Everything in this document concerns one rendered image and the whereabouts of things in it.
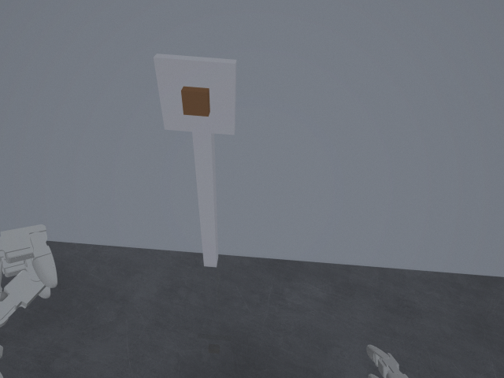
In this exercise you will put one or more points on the robot right hand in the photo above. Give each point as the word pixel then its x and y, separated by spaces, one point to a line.
pixel 387 365

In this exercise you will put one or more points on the robot left hand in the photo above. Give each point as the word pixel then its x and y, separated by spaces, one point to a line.
pixel 25 255

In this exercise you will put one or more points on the panel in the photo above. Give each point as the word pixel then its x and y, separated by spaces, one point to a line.
pixel 174 72

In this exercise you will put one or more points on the button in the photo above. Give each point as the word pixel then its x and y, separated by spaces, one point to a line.
pixel 195 101

